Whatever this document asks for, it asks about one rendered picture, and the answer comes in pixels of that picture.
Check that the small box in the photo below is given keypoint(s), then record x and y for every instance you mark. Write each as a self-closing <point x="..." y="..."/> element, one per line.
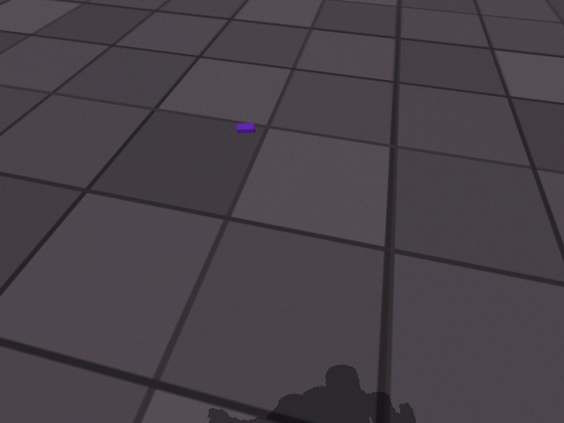
<point x="245" y="127"/>

